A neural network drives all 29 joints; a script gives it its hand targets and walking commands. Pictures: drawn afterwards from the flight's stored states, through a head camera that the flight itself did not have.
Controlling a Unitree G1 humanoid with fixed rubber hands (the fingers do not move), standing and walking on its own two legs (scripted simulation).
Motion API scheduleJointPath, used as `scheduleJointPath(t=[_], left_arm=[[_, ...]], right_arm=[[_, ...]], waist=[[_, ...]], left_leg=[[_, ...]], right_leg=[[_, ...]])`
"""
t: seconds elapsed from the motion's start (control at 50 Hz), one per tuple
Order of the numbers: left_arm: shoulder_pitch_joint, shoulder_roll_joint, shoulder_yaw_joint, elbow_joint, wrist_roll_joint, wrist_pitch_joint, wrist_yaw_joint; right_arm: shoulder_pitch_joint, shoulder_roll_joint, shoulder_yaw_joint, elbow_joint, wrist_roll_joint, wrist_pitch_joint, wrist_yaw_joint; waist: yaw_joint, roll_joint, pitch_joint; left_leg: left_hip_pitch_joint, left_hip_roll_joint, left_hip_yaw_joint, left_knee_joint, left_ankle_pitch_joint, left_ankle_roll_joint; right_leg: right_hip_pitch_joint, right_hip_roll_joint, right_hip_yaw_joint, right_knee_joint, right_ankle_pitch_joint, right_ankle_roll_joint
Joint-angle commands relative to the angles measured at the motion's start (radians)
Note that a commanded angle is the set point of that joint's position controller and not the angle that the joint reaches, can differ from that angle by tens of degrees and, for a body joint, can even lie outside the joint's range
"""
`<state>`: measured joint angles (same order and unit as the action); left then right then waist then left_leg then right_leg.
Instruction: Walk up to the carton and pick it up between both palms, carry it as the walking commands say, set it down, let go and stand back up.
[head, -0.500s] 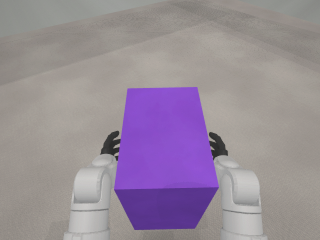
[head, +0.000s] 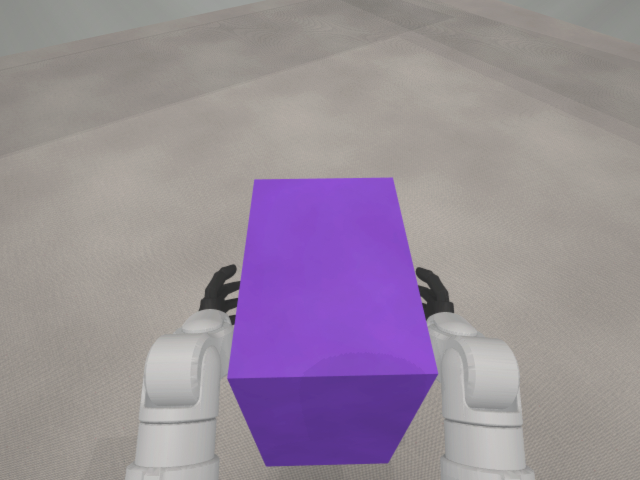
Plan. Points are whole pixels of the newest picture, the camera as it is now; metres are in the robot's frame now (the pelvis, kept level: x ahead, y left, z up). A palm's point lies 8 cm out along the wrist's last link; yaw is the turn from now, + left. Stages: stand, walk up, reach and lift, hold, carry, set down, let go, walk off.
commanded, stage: carry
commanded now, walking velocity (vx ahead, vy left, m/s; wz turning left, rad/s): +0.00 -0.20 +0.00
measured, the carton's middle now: (325, 330) +0.30 +0.00 +0.03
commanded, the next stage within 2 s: none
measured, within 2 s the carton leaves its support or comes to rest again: neither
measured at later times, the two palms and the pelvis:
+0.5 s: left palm (225, 320) +0.29 +0.12 +0.07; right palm (442, 314) +0.30 -0.14 +0.08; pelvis +0.00 -0.02 +0.00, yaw +2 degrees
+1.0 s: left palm (251, 360) +0.24 +0.08 +0.08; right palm (485, 343) +0.26 -0.17 +0.08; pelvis -0.04 -0.07 +0.00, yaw +4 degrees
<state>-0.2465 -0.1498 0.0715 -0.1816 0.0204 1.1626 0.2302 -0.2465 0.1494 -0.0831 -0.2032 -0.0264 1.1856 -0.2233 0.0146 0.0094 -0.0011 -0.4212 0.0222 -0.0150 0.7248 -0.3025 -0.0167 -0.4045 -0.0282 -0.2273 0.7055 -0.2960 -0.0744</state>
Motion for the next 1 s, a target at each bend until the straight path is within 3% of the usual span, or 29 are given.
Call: scheduleJointPath(t=[0.0,0.04,0.16,0.2,0.24,0.26,0.28,0.3,0.32,0.34,0.36,0.4,0.44,0.48,0.52,0.54,0.56,0.58,0.6,0.62,0.64,0.74,0.82,0.88,0.9,0.92,0.94,0.96,0.98], left_arm=[[-0.500,-1.006,-0.535,-0.318,-0.321,-0.052,-0.150],[-0.558,-0.988,-0.513,-0.323,-0.329,-0.058,-0.150],[-0.499,-0.991,-0.528,-0.353,-0.337,-0.069,-0.144],[-0.484,-0.991,-0.534,-0.341,-0.336,-0.064,-0.142],[-0.464,-0.993,-0.557,-0.358,-0.337,-0.067,-0.139],[-0.459,-0.990,-0.565,-0.361,-0.336,-0.064,-0.137],[-0.467,-1.004,-0.580,-0.362,-0.344,-0.067,-0.138],[-0.482,-1.003,-0.589,-0.375,-0.349,-0.067,-0.137],[-0.477,-1.015,-0.584,-0.375,-0.340,-0.070,-0.137],[-0.462,-1.013,-0.580,-0.353,-0.337,-0.070,-0.140],[-0.483,-1.022,-0.593,-0.377,-0.349,-0.080,-0.142],[-0.501,-1.026,-0.602,-0.404,-0.365,-0.097,-0.142],[-0.497,-1.037,-0.616,-0.403,-0.367,-0.099,-0.141],[-0.472,-1.021,-0.607,-0.380,-0.351,-0.090,-0.137],[-0.422,-1.005,-0.584,-0.339,-0.331,-0.076,-0.137],[-0.424,-0.994,-0.571,-0.336,-0.329,-0.070,-0.137],[-0.441,-0.986,-0.572,-0.352,-0.332,-0.070,-0.140],[-0.408,-0.981,-0.557,-0.332,-0.325,-0.070,-0.143],[-0.426,-0.977,-0.562,-0.351,-0.335,-0.073,-0.144],[-0.427,-0.996,-0.562,-0.346,-0.333,-0.081,-0.149],[-0.433,-0.992,-0.558,-0.353,-0.331,-0.079,-0.152],[-0.364,-0.980,-0.536,-0.327,-0.315,-0.074,-0.154],[-0.401,-0.973,-0.542,-0.325,-0.317,-0.068,-0.150],[-0.383,-0.975,-0.555,-0.302,-0.314,-0.059,-0.148],[-0.429,-0.974,-0.579,-0.333,-0.327,-0.060,-0.146],[-0.427,-0.980,-0.580,-0.314,-0.324,-0.054,-0.144],[-0.438,-0.974,-0.575,-0.326,-0.323,-0.055,-0.144],[-0.443,-0.974,-0.577,-0.323,-0.319,-0.056,-0.147],[-0.443,-0.986,-0.585,-0.332,-0.316,-0.060,-0.148]], right_arm=[[-0.583,0.961,0.581,-0.277,0.274,-0.078,0.126],[-0.638,0.968,0.581,-0.261,0.291,-0.080,0.121],[-0.592,0.959,0.590,-0.320,0.297,-0.091,0.111],[-0.566,0.942,0.573,-0.308,0.292,-0.086,0.111],[-0.534,0.939,0.574,-0.325,0.296,-0.091,0.116],[-0.532,0.933,0.570,-0.330,0.293,-0.091,0.116],[-0.526,0.940,0.563,-0.332,0.294,-0.095,0.123],[-0.510,0.938,0.552,-0.335,0.295,-0.101,0.125],[-0.518,0.944,0.561,-0.344,0.303,-0.107,0.129],[-0.461,0.952,0.545,-0.312,0.282,-0.107,0.128],[-0.457,0.966,0.555,-0.334,0.283,-0.115,0.131],[-0.487,0.964,0.565,-0.372,0.298,-0.126,0.135],[-0.464,0.956,0.552,-0.363,0.288,-0.131,0.137],[-0.443,0.930,0.541,-0.353,0.277,-0.124,0.133],[-0.437,0.909,0.542,-0.343,0.266,-0.113,0.130],[-0.439,0.906,0.547,-0.328,0.262,-0.104,0.128],[-0.442,0.901,0.553,-0.342,0.262,-0.103,0.126],[-0.472,0.904,0.573,-0.368,0.267,-0.104,0.124],[-0.474,0.905,0.582,-0.367,0.275,-0.105,0.124],[-0.550,0.926,0.614,-0.389,0.297,-0.116,0.126],[-0.579,0.937,0.622,-0.389,0.312,-0.114,0.128],[-0.523,0.942,0.618,-0.377,0.297,-0.104,0.119],[-0.531,0.925,0.595,-0.362,0.294,-0.094,0.121],[-0.505,0.916,0.578,-0.346,0.283,-0.090,0.125],[-0.514,0.910,0.563,-0.348,0.284,-0.093,0.130],[-0.506,0.902,0.549,-0.334,0.283,-0.094,0.131],[-0.491,0.895,0.545,-0.323,0.287,-0.095,0.134],[-0.454,0.913,0.543,-0.298,0.275,-0.093,0.134],[-0.426,0.935,0.543,-0.292,0.257,-0.094,0.135]], waist=[[0.009,-0.222,-0.429],[0.008,-0.129,-0.394],[0.007,-0.191,-0.480],[0.004,-0.165,-0.496],[-0.007,-0.150,-0.531],[-0.018,-0.134,-0.539],[-0.036,-0.077,-0.577],[-0.044,0.092,-0.577],[-0.032,0.333,-0.563],[-0.031,0.272,-0.551],[-0.037,0.166,-0.539],[-0.041,0.135,-0.505],[-0.045,0.201,-0.496],[-0.042,0.247,-0.501],[-0.022,0.274,-0.490],[-0.011,0.211,-0.507],[-0.007,0.067,-0.559],[-0.005,-0.216,-0.567],[-0.007,-0.295,-0.521],[0.005,-0.250,-0.523],[0.004,-0.173,-0.524],[0.004,-0.247,-0.515],[0.000,-0.193,-0.484],[-0.022,-0.173,-0.502],[-0.040,-0.102,-0.519],[-0.043,0.071,-0.514],[-0.039,0.301,-0.482],[-0.030,0.305,-0.458],[-0.027,0.228,-0.461]], left_leg=[[-0.259,0.033,0.089,0.319,-0.322,0.004],[-0.207,0.056,0.076,0.351,-0.245,0.007],[-0.191,0.034,0.138,0.256,-0.226,-0.013],[-0.116,0.033,0.145,0.162,-0.192,-0.010],[-0.013,0.023,0.163,-0.006,-0.085,0.000],[0.079,0.032,0.151,-0.155,0.030,0.015],[0.235,0.106,0.034,-0.257,0.229,0.051],[0.387,0.268,-0.240,-0.252,0.567,0.141],[0.527,0.476,-0.525,-0.242,1.030,0.250],[0.609,0.503,-0.544,-0.216,1.150,0.303],[0.620,0.457,-0.451,-0.211,1.056,0.281],[0.606,0.392,-0.335,-0.209,1.005,0.227],[0.567,0.336,-0.262,-0.180,1.035,0.177],[0.513,0.325,-0.253,-0.194,0.956,0.154],[0.389,0.283,-0.172,-0.161,0.824,0.109],[0.302,0.249,-0.118,-0.086,0.702,0.069],[0.142,0.183,-0.047,0.053,0.433,0.024],[-0.118,0.078,0.056,0.238,-0.142,-0.010],[-0.259,0.024,0.132,0.335,-0.441,-0.032],[-0.246,0.032,0.101,0.341,-0.426,-0.024],[-0.217,0.040,0.102,0.334,-0.375,-0.021],[-0.193,0.028,0.145,0.251,-0.268,-0.040],[-0.066,0.035,0.144,0.127,-0.199,-0.029],[0.152,0.024,0.172,-0.131,0.000,-0.013],[0.279,0.094,0.071,-0.242,0.117,0.012],[0.375,0.263,-0.159,-0.301,0.288,0.078],[0.447,0.468,-0.417,-0.324,0.631,0.179],[0.485,0.518,-0.441,-0.279,0.837,0.248],[0.445,0.483,-0.366,-0.266,0.741,0.235]], right_leg=[[0.347,-0.368,0.422,-0.376,0.247,-0.103],[0.288,-0.298,0.325,-0.425,0.002,-0.092],[0.443,-0.267,0.267,-0.279,0.497,-0.118],[0.417,-0.256,0.239,-0.239,0.609,-0.117],[0.404,-0.232,0.189,-0.169,0.688,-0.093],[0.367,-0.205,0.137,-0.127,0.661,-0.052],[0.257,-0.172,0.112,-0.053,0.608,0.003],[0.042,-0.093,0.123,0.070,0.380,0.066],[-0.189,0.016,0.149,0.220,-0.164,0.103],[-0.283,0.022,0.269,0.345,-0.314,0.084],[-0.293,0.004,0.290,0.342,-0.293,0.060],[-0.271,0.003,0.234,0.221,-0.257,0.072],[-0.211,0.029,0.175,0.096,-0.220,0.095],[-0.133,0.039,0.163,0.026,-0.193,0.099],[0.041,0.043,0.127,-0.148,-0.130,0.089],[0.160,0.013,0.151,-0.272,0.006,0.066],[0.362,-0.101,0.252,-0.296,0.309,0.033],[0.553,-0.302,0.430,-0.233,0.899,-0.031],[0.577,-0.377,0.472,-0.183,1.145,-0.098],[0.553,-0.332,0.414,-0.173,1.162,-0.110],[0.538,-0.301,0.356,-0.173,1.032,-0.112],[0.535,-0.249,0.321,-0.198,0.886,-0.110],[0.378,-0.242,0.317,-0.241,0.636,-0.121],[0.255,-0.186,0.235,-0.212,0.462,-0.058],[0.159,-0.159,0.205,-0.141,0.426,-0.011],[0.016,-0.082,0.157,-0.025,0.265,0.053],[-0.162,0.024,0.130,0.116,-0.107,0.100],[-0.246,0.009,0.233,0.280,-0.300,0.089],[-0.216,-0.017,0.292,0.309,-0.288,0.064]])
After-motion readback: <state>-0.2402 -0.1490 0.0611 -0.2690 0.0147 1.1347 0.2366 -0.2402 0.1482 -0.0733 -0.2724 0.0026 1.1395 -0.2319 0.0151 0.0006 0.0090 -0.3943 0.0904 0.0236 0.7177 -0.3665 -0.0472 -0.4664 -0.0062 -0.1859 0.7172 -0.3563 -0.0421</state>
